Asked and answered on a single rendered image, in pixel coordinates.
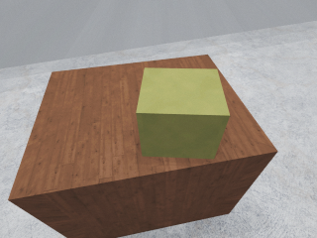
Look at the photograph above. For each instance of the carton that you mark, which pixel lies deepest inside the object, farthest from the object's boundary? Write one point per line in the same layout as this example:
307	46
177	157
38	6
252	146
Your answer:
181	112

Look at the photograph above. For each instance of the pedestal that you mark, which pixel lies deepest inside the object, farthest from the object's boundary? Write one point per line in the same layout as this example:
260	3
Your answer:
83	173

